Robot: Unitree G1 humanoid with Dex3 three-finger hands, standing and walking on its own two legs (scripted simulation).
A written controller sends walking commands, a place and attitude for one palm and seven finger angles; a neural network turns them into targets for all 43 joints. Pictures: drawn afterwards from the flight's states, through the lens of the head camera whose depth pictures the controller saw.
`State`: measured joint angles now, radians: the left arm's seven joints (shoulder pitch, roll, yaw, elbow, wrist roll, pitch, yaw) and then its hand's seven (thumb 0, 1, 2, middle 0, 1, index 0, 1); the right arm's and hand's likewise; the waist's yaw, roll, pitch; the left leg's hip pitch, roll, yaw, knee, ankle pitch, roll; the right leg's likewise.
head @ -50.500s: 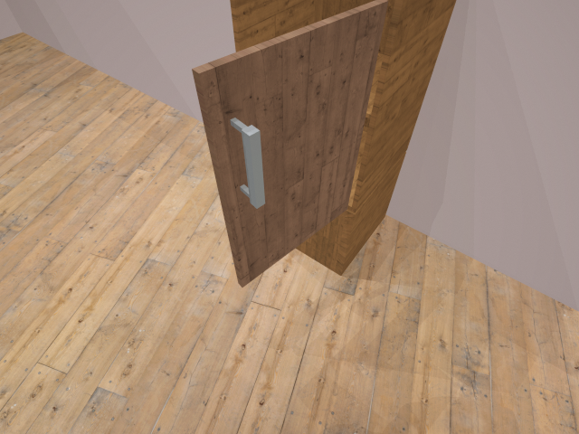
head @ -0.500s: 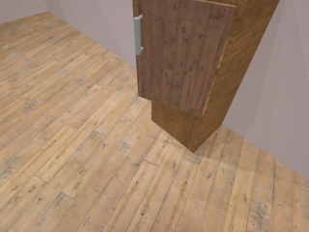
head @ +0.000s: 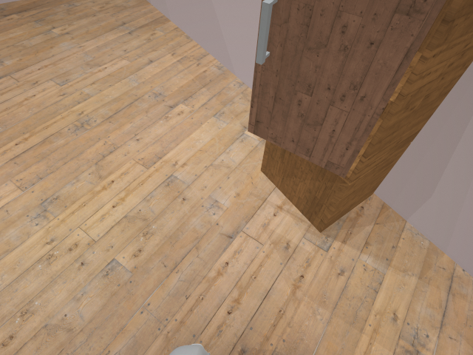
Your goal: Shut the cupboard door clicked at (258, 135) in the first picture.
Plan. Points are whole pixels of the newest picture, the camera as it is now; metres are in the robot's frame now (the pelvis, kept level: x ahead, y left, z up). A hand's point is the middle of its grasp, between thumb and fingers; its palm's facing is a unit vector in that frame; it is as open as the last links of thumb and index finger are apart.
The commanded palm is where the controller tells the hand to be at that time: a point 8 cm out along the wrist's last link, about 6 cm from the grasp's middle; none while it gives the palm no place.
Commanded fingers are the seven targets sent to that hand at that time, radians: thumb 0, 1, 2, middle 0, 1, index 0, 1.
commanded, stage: walk to a spot facing it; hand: left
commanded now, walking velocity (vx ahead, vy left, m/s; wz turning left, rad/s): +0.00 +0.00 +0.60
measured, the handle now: (267, 31) +0.90 -0.05 +0.09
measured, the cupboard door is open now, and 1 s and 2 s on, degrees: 21 21 21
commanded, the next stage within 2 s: turn to face it in 1.68 s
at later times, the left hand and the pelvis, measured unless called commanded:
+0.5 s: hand out of the picture +0.06 +0.20 -0.14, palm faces +0.27 -0.92 -0.30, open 7.4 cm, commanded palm none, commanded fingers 0.00 0.90 0.90 -0.20 -0.30 -0.20 -0.30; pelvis +0.00 -0.04 +0.01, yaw +17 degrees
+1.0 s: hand out of the picture -0.10 +0.15 -0.17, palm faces +0.62 -0.74 -0.27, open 7.4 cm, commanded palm none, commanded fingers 0.00 0.90 0.90 -0.20 -0.30 -0.20 -0.30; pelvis +0.01 -0.04 +0.00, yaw +38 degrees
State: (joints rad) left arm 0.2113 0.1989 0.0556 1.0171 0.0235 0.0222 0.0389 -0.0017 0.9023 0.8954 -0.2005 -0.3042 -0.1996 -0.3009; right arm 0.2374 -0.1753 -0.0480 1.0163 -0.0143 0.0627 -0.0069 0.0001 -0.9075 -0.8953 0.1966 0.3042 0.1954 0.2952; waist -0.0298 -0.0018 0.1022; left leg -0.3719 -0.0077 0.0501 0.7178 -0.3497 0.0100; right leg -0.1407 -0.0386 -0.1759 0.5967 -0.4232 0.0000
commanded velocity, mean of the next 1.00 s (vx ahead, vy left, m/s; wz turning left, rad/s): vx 0.04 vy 0.00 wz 0.60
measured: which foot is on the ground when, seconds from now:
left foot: down 0.00-0.50, up 0.52-0.86, down 0.88-1.00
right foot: down 0.00-0.04, up 0.06-0.48, down 0.50-0.88, up 0.90-1.00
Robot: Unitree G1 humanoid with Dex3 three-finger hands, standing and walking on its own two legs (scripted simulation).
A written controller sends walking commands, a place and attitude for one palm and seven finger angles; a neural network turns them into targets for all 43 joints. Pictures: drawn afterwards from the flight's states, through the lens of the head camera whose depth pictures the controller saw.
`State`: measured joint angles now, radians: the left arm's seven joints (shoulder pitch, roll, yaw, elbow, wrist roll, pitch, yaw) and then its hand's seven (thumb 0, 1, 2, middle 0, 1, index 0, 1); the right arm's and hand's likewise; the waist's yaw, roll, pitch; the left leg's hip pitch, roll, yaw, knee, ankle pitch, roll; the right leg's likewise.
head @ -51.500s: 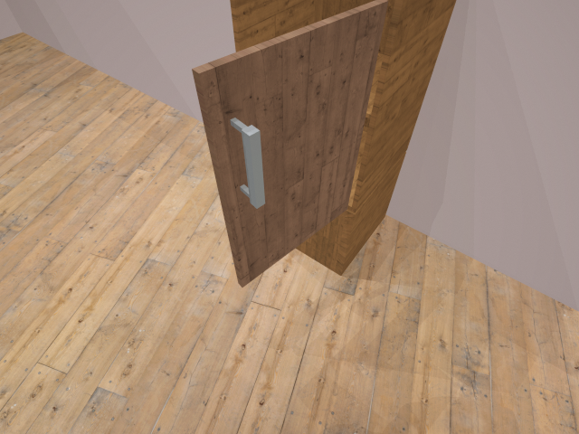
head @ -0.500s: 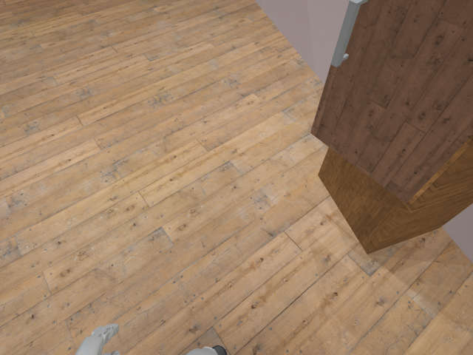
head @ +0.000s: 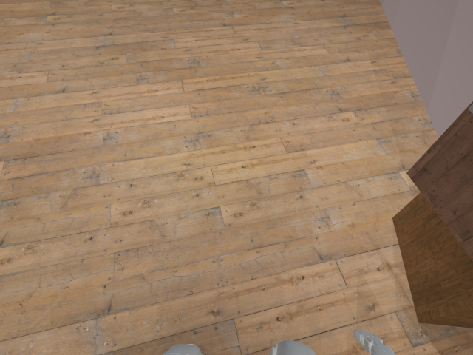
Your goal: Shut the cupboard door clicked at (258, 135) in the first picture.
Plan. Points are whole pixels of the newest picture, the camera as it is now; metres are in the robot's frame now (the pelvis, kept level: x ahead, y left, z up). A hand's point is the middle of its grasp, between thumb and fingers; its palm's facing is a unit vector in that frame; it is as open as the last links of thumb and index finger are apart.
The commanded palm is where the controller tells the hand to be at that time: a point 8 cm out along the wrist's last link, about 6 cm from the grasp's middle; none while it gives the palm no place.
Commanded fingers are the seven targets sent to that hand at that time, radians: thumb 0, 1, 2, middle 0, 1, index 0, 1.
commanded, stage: walk to a spot facing it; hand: left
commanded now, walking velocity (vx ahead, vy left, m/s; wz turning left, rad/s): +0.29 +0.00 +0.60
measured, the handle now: out of the picture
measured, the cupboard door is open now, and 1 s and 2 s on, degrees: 21 21 21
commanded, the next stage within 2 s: turn to face it in 0.68 s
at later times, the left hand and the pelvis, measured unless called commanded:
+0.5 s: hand out of the picture +0.05 +0.16 -0.15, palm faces +0.37 -0.90 -0.21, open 7.4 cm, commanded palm none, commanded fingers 0.00 0.90 0.90 -0.20 -0.30 -0.20 -0.30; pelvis +0.11 -0.01 +0.02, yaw +21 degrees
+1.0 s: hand (105, 266) +0.28 +0.29 -0.15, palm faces +0.45 -0.86 -0.23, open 7.4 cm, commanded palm none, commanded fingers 0.00 0.90 0.90 -0.20 -0.30 -0.20 -0.30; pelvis +0.28 +0.08 +0.01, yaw +26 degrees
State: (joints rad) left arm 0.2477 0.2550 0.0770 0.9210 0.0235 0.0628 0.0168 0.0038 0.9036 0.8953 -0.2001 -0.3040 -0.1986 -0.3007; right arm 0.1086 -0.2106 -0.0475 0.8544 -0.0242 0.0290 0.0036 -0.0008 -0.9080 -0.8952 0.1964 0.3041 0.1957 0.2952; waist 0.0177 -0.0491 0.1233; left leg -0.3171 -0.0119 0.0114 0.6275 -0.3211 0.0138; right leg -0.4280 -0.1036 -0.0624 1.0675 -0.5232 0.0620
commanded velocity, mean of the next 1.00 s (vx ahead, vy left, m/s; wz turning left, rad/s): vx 0.20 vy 0.00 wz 0.27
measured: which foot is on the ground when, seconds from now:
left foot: down 0.00-0.20, up 0.22-0.60, down 0.62-1.00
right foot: up 0.00-0.18, down 0.20-0.62, up 0.64-1.00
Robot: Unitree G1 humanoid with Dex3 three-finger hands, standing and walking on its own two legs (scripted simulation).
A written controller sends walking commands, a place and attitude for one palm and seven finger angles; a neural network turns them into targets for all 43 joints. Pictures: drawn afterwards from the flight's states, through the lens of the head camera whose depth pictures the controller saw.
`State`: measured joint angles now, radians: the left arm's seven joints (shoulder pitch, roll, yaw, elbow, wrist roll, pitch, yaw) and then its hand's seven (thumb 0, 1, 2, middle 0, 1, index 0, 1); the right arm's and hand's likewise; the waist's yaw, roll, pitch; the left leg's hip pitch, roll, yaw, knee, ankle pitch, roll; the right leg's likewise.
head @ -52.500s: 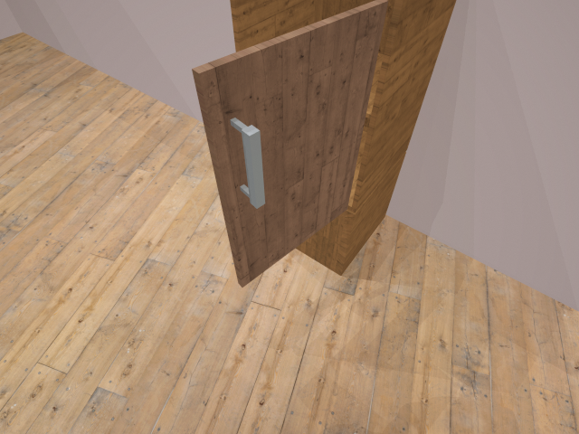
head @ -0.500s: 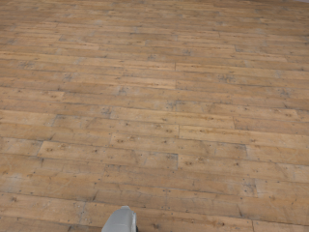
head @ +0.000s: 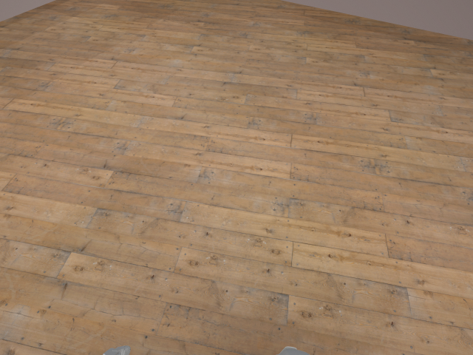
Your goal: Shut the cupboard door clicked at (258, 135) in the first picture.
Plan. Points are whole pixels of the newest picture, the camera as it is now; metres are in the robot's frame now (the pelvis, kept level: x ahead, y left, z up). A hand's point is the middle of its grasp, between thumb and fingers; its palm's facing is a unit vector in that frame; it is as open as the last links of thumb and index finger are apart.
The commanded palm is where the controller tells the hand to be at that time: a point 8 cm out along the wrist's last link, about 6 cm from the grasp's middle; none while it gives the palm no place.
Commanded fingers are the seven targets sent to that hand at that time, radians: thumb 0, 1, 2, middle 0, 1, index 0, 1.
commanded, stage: turn to face it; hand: left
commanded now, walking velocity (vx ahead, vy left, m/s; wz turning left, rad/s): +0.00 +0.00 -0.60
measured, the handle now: out of the picture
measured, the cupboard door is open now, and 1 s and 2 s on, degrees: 21 21 21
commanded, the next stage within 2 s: none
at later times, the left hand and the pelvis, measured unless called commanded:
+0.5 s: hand (143, 322) +0.20 +0.21 -0.17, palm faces -0.23 -0.95 -0.20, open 7.4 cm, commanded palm none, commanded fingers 0.00 0.90 0.90 -0.20 -0.30 -0.20 -0.30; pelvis +0.07 +0.03 +0.01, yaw -17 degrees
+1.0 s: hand (196, 282) +0.29 +0.11 -0.16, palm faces -0.57 -0.79 -0.22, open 7.4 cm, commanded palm none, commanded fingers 0.00 0.90 0.90 -0.20 -0.30 -0.20 -0.30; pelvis +0.10 +0.00 +0.00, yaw -35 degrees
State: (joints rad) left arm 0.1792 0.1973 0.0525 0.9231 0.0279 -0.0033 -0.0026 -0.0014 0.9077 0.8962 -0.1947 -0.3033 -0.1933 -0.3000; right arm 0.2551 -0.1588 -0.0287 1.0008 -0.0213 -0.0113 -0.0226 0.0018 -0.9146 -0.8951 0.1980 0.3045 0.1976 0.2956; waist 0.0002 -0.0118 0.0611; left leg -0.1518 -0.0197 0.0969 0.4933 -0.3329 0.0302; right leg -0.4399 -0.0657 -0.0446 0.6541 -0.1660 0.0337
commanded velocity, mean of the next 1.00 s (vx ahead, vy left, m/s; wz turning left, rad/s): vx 0.00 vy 0.00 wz -0.60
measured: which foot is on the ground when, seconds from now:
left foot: down 0.00-0.04, up 0.06-0.34, down 0.36-0.74, up 0.76-1.00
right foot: up 0.00-0.00, down 0.02-0.36, up 0.38-0.72, down 0.74-1.00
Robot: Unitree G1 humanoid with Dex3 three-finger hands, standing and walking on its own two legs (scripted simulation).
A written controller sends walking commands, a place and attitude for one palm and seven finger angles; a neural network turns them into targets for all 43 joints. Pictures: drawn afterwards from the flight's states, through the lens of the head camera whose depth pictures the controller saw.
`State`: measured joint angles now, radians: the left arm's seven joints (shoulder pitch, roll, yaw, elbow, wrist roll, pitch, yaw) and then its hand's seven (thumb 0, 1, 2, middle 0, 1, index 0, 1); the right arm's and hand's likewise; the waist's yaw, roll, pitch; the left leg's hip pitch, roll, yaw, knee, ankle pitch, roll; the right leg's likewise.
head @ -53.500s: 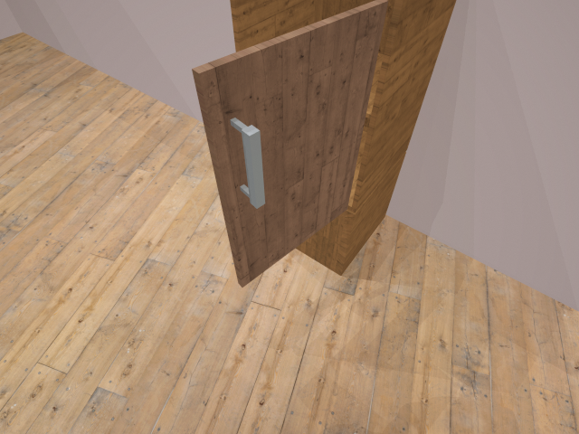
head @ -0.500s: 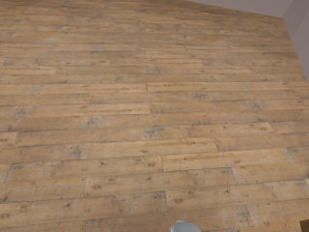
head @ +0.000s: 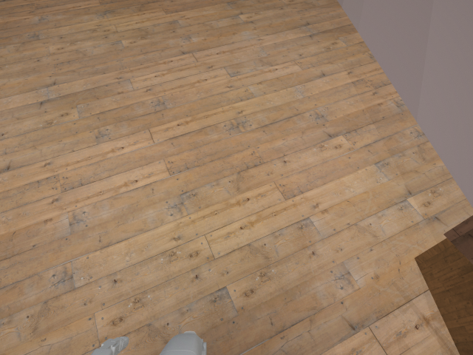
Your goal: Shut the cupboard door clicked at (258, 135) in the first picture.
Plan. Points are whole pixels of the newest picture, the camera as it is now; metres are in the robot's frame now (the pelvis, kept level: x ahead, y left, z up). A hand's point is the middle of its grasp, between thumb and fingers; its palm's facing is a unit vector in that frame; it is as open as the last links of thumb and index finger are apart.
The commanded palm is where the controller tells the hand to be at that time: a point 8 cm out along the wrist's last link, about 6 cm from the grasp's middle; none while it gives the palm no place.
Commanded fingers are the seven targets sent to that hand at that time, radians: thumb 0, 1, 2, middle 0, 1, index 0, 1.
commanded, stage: turn to face it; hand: left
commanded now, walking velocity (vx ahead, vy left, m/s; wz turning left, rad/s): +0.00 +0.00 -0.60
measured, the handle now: out of the picture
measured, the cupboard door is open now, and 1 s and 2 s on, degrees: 21 21 21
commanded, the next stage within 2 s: take the last steps up to it in 1.66 s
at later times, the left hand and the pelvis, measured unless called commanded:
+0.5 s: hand (157, 311) +0.20 +0.17 -0.15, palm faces -0.32 -0.91 -0.26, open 7.4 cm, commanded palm none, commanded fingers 0.00 0.90 0.90 -0.20 -0.30 -0.20 -0.30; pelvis +0.02 +0.01 -0.01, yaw -19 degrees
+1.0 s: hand (176, 294) +0.24 +0.14 -0.16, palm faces -0.56 -0.81 -0.19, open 7.4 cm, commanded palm none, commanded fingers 0.00 0.90 0.90 -0.20 -0.30 -0.20 -0.30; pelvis +0.04 +0.02 +0.01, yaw -36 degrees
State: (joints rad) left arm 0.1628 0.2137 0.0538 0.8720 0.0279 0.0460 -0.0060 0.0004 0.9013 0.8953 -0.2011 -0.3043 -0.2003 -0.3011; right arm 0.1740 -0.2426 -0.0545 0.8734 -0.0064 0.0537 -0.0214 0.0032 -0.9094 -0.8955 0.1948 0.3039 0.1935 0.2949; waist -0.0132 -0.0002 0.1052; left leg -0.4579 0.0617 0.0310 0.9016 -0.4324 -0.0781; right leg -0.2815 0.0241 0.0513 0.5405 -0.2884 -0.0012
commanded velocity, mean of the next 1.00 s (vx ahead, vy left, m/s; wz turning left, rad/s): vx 0.00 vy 0.00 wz -0.60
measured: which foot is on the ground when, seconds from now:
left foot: up 0.00-0.06, down 0.08-0.46, up 0.48-0.76, down 0.78-1.00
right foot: down 0.00-0.08, up 0.10-0.44, down 0.46-0.78, up 0.80-1.00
